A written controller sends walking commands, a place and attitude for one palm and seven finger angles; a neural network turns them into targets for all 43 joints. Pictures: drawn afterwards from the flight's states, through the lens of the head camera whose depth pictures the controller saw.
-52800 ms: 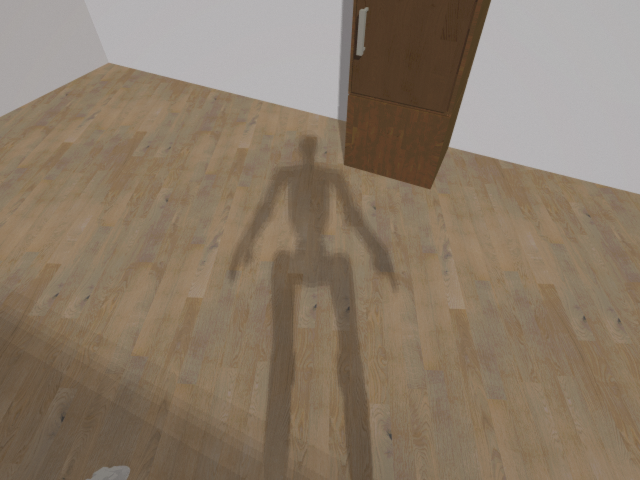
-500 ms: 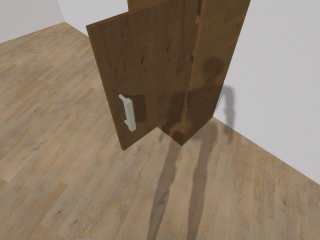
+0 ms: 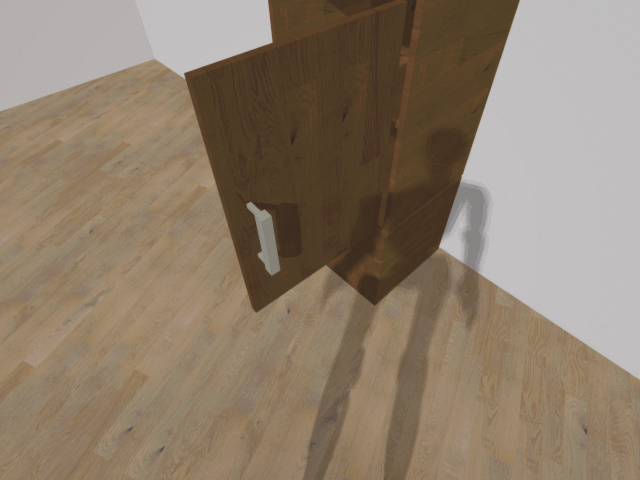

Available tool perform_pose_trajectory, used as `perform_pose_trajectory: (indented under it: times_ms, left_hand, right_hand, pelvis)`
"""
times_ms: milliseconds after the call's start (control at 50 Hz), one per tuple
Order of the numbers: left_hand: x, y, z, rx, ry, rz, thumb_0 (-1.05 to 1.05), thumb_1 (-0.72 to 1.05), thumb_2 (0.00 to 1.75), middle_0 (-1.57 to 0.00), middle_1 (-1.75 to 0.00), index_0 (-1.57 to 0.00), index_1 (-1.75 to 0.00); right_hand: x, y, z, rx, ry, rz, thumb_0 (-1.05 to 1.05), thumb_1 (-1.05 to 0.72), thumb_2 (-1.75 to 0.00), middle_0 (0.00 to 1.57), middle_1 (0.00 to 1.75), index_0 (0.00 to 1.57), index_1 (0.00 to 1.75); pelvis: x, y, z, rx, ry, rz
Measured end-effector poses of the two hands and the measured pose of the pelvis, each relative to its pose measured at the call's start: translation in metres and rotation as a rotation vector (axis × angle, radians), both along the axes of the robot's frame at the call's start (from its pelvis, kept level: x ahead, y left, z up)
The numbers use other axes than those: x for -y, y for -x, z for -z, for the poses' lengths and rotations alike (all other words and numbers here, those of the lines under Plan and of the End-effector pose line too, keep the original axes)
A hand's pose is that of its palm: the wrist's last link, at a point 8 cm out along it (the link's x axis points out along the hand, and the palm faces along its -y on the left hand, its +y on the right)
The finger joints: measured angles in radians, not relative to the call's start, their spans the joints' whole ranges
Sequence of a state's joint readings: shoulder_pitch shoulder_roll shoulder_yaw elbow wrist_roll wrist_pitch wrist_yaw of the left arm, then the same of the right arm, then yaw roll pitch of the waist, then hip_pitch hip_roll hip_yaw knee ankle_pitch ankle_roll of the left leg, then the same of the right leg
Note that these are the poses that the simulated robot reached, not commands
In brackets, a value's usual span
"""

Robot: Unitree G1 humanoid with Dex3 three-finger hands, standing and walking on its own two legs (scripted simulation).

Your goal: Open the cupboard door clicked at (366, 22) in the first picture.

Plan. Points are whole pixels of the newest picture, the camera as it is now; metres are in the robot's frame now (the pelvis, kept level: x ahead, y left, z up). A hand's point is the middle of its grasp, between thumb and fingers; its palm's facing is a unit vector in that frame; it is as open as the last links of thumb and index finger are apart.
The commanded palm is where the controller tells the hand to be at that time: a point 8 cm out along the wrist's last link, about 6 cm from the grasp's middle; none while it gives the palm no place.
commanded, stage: let the arm hang, fingers relaxed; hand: left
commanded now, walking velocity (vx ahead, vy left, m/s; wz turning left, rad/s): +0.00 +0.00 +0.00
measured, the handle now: (262, 239) +0.55 +0.15 -0.09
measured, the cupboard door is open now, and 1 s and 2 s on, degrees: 87 87 87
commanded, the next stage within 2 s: look to check the result in 0.32 s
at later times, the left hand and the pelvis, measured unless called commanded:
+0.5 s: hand out of the picture +0.08 +0.22 -0.16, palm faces -0.01 -0.95 -0.30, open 7.4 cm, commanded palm none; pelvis +0.02 +0.00 +0.00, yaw +0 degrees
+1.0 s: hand out of the picture +0.10 +0.22 -0.15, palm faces -0.01 -0.95 -0.31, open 7.4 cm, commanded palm none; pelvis +0.03 -0.01 +0.00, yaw +0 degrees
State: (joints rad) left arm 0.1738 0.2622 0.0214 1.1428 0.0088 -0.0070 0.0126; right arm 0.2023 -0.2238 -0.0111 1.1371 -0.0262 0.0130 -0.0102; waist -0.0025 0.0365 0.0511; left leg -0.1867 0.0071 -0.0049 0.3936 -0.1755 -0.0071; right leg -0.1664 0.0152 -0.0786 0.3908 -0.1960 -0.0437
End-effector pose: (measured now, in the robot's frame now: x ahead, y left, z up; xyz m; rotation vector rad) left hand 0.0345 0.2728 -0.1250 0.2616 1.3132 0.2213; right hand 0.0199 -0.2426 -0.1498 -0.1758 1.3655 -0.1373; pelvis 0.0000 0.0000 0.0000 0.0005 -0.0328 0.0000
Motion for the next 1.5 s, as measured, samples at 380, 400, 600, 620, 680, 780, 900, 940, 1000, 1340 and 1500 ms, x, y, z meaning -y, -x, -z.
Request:
perform_pose_trajectory:
  times_ms: [380,400,600,620,680,780,900,940,1000,1340,1500]
  left_hand:
    - [0.012,-0.049,-0.002,0.087,0.031,0.05,0.01,0.91,0.9,-0.2,-0.3,-0.2,-0.3]
    - [0.011,-0.047,-0.002,0.079,0.029,0.048,0.01,0.91,0.9,-0.2,-0.3,-0.2,-0.3]
    - [0.002,-0.03,-0.002,0.007,0.001,0.023,0.01,0.91,0.9,-0.2,-0.3,-0.2,-0.3]
    - [0.001,-0.029,-0.003,0.003,-0.001,0.021,0.01,0.91,0.9,-0.2,-0.3,-0.2,-0.3]
    - [0.0,-0.03,-0.003,-0.002,-0.007,0.019,0.01,0.91,0.9,-0.2,-0.3,-0.2,-0.3]
    - [0.0,-0.036,-0.005,0.006,-0.009,0.021,0.01,0.91,0.9,-0.2,-0.3,-0.2,-0.3]
    - [0.003,-0.05,-0.006,0.035,-0.006,0.031,0.01,0.91,0.9,-0.2,-0.3,-0.2,-0.3]
    - [0.005,-0.054,-0.006,0.045,-0.005,0.036,0.01,0.91,0.9,-0.2,-0.3,-0.2,-0.3]
    - [0.006,-0.061,-0.007,0.057,-0.002,0.042,0.01,0.91,0.9,-0.2,-0.3,-0.2,-0.3]
    - [0.01,-0.07,-0.005,0.055,-0.001,0.051,0.01,0.91,0.9,-0.2,-0.3,-0.2,-0.3]
    - [0.011,-0.066,-0.004,0.039,0.002,0.046,0.01,0.91,0.9,-0.2,-0.3,-0.2,-0.3]
  right_hand:
    - [0.025,-0.035,-0.014,0.062,0.063,-0.012,0.01,-0.9,-0.9,0.2,0.29,0.2,0.3]
    - [0.027,-0.035,-0.014,0.059,0.066,-0.013,0.01,-0.9,-0.9,0.2,0.29,0.2,0.3]
    - [0.035,-0.041,-0.015,0.034,0.079,-0.02,0.01,-0.9,-0.9,0.2,0.29,0.2,0.3]
    - [0.035,-0.042,-0.015,0.034,0.079,-0.02,0.01,-0.9,-0.9,0.2,0.29,0.2,0.3]
    - [0.036,-0.046,-0.015,0.036,0.078,-0.023,0.01,-0.9,-0.9,0.2,0.29,0.2,0.3]
    - [0.036,-0.054,-0.015,0.048,0.076,-0.029,0.01,-0.9,-0.9,0.2,0.29,0.2,0.3]
    - [0.036,-0.064,-0.015,0.068,0.074,-0.033,0.01,-0.9,-0.9,0.2,0.29,0.2,0.3]
    - [0.036,-0.067,-0.015,0.073,0.074,-0.032,0.01,-0.9,-0.9,0.2,0.29,0.2,0.3]
    - [0.037,-0.069,-0.016,0.079,0.073,-0.032,0.01,-0.9,-0.9,0.2,0.29,0.2,0.3]
    - [0.042,-0.064,-0.016,0.051,0.08,-0.014,0.01,-0.9,-0.9,0.2,0.29,0.2,0.3]
    - [0.042,-0.061,-0.016,0.037,0.082,-0.01,0.01,-0.9,-0.9,0.2,0.29,0.2,0.3]
  pelvis:
    - [0.002,-0.012,-0.003,-0.001,-0.005,0.003]
    - [0.002,-0.013,-0.003,-0.002,-0.005,0.003]
    - [0.005,-0.019,-0.004,-0.007,-0.004,0.004]
    - [0.005,-0.02,-0.004,-0.007,-0.004,0.004]
    - [0.006,-0.022,-0.004,-0.008,-0.004,0.004]
    - [0.007,-0.025,-0.004,-0.009,-0.004,0.004]
    - [0.008,-0.029,-0.004,-0.01,-0.006,0.004]
    - [0.008,-0.03,-0.004,-0.01,-0.006,0.005]
    - [0.008,-0.031,-0.004,-0.011,-0.006,0.005]
    - [0.012,-0.039,-0.004,-0.016,-0.007,0.011]
    - [0.013,-0.041,-0.004,-0.016,-0.006,0.012]
